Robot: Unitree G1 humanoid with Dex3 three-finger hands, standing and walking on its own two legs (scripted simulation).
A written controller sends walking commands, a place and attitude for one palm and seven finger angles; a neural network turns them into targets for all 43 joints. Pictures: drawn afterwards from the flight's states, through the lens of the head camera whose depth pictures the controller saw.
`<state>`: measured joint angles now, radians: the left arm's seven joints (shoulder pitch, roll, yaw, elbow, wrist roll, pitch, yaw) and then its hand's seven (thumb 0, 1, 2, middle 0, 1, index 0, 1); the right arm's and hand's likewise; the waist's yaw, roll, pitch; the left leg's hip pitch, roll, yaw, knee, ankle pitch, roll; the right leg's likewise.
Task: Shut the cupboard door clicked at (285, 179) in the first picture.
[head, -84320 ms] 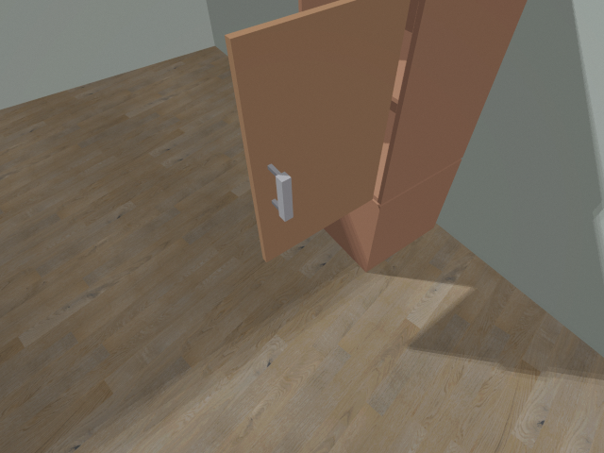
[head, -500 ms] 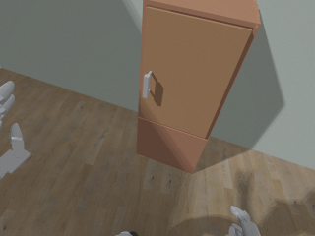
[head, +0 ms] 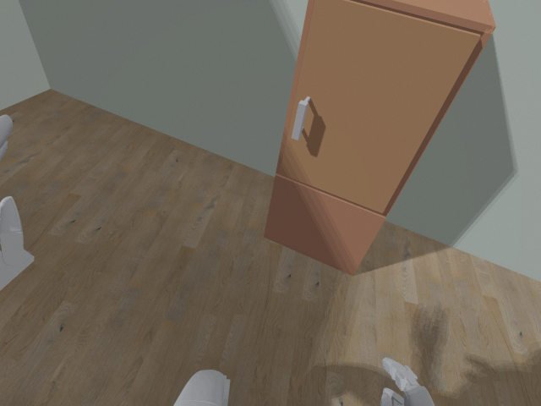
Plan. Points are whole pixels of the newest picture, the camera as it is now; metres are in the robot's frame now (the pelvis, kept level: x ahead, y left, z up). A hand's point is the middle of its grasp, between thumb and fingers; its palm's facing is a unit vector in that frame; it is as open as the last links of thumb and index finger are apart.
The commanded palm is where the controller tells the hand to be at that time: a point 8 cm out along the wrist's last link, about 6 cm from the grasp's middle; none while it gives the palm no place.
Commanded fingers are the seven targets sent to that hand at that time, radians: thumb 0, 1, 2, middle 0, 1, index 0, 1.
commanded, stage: stop stepping back and stand still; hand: left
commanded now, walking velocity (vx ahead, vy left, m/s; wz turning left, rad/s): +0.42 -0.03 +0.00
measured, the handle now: (301, 117) +0.94 -0.04 -0.04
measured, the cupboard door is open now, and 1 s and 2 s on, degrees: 0 0 0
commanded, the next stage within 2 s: let the arm hang, fingers relaxed in 1.30 s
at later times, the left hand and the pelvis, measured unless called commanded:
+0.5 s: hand out of the picture +0.16 +0.31 +0.23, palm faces +0.35 -0.79 -0.50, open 7.4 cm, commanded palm +0.10 +0.34 +0.21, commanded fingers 0.00 0.90 0.90 -0.20 -0.30 -0.20 -0.30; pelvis -0.06 +0.05 +0.05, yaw -4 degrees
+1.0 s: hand (35, 217) +0.23 +0.28 +0.21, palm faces +0.32 -0.78 -0.53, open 7.4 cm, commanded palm +0.16 +0.33 +0.21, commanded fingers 0.00 0.90 0.90 -0.20 -0.30 -0.20 -0.30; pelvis +0.00 +0.04 +0.03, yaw -5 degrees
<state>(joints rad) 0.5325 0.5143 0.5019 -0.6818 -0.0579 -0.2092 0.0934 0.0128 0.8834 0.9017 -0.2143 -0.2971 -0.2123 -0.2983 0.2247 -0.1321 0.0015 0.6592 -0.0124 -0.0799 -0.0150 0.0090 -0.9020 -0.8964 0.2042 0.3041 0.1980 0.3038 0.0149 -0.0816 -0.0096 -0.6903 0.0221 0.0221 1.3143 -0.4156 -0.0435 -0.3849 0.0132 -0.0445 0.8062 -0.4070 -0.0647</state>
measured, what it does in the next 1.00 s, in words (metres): steps on the spot: left foot, then right foot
